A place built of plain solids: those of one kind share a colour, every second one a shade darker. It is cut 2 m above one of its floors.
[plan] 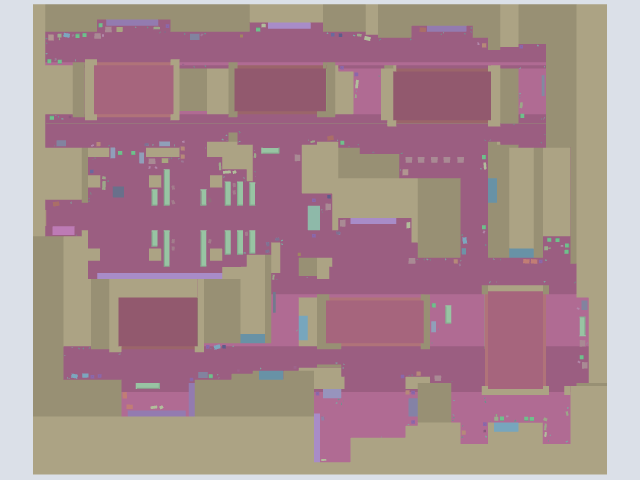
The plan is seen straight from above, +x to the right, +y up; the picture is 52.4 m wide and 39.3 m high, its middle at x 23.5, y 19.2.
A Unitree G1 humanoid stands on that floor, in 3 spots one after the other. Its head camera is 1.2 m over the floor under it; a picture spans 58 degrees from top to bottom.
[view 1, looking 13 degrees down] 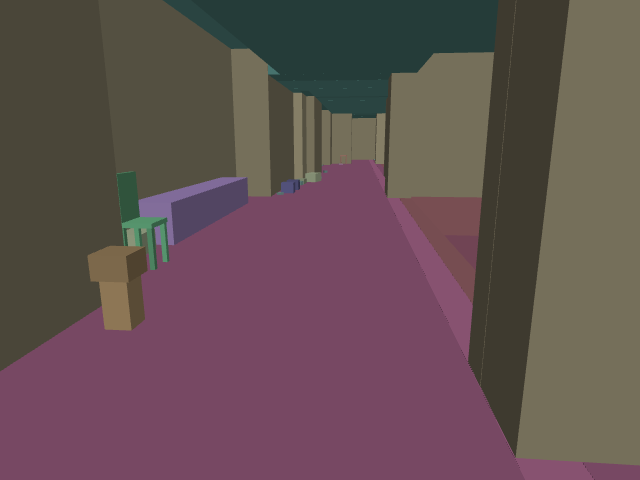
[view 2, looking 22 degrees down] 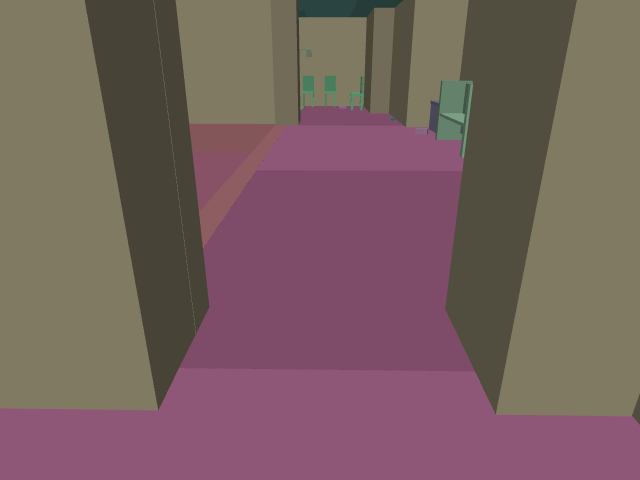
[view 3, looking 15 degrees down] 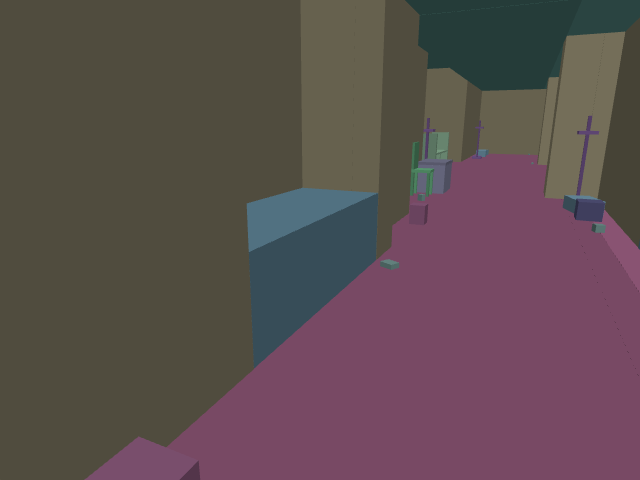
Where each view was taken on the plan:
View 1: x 14.50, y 34.38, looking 5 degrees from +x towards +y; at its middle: floor_strip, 5.33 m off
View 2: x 42.88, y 5.25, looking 91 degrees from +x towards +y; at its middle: floor_strip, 3.20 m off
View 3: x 22.12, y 9.62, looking -155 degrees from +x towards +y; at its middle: tomb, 2.76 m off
